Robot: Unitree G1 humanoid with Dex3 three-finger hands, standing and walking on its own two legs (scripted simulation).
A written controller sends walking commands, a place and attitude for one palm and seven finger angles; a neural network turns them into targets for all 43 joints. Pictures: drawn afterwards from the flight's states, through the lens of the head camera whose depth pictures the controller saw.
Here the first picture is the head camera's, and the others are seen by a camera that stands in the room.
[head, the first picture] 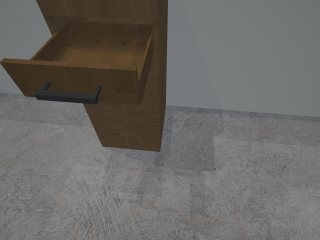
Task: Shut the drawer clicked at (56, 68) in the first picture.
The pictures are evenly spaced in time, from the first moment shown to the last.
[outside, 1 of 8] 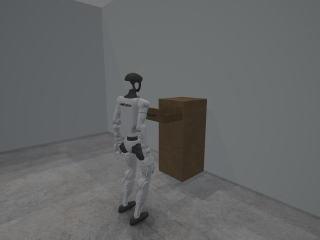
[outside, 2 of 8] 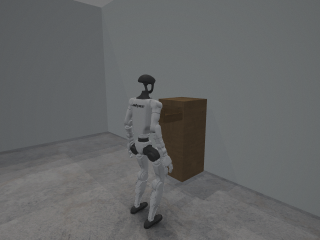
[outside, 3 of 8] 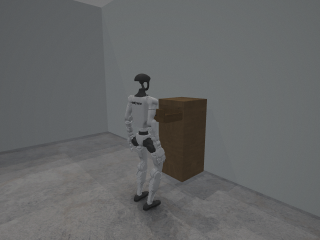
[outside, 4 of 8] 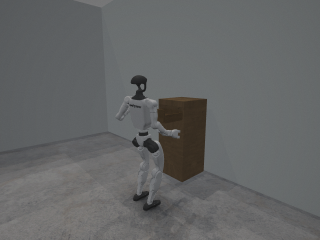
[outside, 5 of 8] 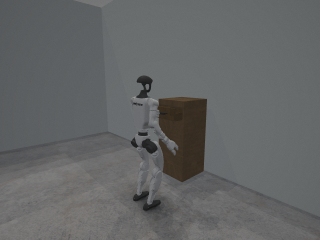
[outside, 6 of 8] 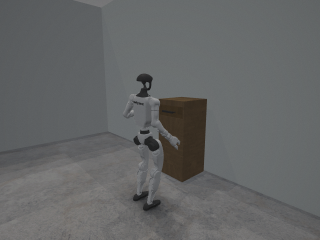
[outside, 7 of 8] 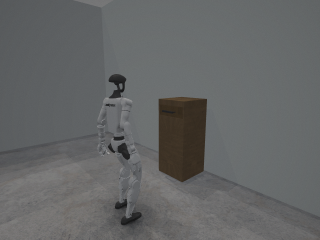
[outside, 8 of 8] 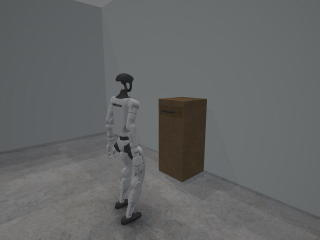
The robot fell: no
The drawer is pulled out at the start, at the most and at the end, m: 0.30 0.30 0.00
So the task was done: yes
